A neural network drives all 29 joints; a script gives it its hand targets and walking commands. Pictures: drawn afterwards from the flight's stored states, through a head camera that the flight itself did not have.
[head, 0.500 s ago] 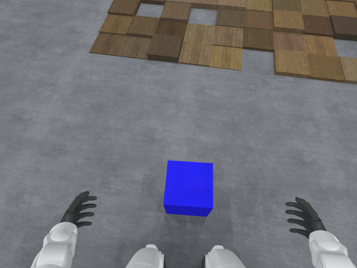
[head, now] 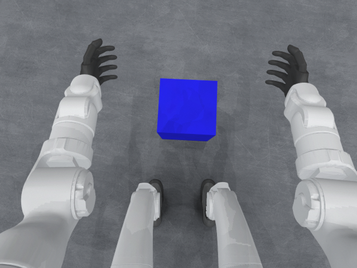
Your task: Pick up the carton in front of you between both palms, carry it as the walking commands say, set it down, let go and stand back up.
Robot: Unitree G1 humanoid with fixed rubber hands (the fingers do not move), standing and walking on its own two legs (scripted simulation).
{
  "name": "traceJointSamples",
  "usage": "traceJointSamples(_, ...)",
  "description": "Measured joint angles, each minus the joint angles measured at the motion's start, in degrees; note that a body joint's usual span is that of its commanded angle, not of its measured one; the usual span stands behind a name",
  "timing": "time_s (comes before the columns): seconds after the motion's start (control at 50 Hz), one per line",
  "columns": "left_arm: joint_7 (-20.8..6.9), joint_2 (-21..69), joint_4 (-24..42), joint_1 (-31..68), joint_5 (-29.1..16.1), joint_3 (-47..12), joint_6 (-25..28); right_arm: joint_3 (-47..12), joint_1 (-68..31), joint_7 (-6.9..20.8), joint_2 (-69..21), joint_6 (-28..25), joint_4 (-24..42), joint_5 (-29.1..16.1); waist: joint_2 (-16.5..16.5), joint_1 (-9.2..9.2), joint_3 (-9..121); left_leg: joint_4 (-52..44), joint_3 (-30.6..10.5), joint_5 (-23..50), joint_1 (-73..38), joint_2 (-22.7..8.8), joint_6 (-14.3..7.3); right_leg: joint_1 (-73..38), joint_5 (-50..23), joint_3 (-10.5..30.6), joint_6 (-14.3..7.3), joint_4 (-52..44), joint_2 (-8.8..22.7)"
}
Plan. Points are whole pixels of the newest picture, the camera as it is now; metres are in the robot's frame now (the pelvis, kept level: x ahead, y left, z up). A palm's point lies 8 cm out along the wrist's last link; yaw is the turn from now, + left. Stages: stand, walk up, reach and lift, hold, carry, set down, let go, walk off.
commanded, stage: reach and lift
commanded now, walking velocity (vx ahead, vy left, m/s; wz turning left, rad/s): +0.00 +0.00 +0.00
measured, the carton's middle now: (186, 113) +0.51 -0.02 -0.53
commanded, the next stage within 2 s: none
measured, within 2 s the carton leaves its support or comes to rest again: leaves its support in 1.92 s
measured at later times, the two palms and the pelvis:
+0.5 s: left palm (123, 89) +0.53 +0.17 -0.26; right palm (256, 95) +0.50 -0.21 -0.25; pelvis +0.02 +0.00 -0.10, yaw +0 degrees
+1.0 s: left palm (138, 107) +0.52 +0.17 -0.45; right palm (235, 111) +0.50 -0.20 -0.45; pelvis -0.03 +0.00 -0.27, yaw -1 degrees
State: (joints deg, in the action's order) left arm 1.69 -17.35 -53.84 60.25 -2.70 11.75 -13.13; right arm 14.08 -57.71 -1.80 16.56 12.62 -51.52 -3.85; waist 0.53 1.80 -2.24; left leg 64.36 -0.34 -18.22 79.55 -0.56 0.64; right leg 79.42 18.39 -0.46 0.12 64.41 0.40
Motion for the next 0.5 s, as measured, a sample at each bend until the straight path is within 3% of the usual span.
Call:
traceJointSamples(0.14, -0.2, 0.1, -4.0, 11.0, 2.7, 3.2, 2.2, 3.6, -9.8, -0.9, -1.3, -1.9, -2.1, 2.7, 0.1, 0.36, 0.7, 1.0, -0.1, 0.9, 8.3, 0.2, 0.0, 8.3, -0.8, 0.0, 0.0, 1.1, 0.1)
traceJointSamples(0.34, -0.1, 3.9, -2.9, 7.3, 7.7, 8.1, 7.8, 8.4, -6.3, -0.1, -4.8, -8.0, -1.8, 6.9, 0.1, 0.27, 7.2, 5.7, -0.1, -2.3, 19.0, 0.1, -0.1, 19.0, 2.3, 0.1, 0.1, 5.7, 0.1)
traceJointSamples(0.42, 0.8, 4.6, -2.4, 4.9, 7.3, 7.7, 9.3, 8.4, -4.4, -0.2, -5.1, -9.8, -2.4, 6.6, 0.0, 0.24, 9.9, 13.0, -0.2, -5.4, 26.3, 0.3, -0.1, 26.2, 5.4, 0.3, 0.3, 12.9, 0.0)
traceJointSamples(0.5, 2.1, 3.7, -1.1, 3.8, 4.1, 4.4, 10.1, 5.8, -3.7, -1.0, -3.9, -10.8, -1.9, 3.6, 0.0, 0.22, 9.3, 21.7, -0.5, -8.5, 33.4, 0.6, 0.0, 33.4, 8.3, 0.6, 0.6, 21.5, -0.2)
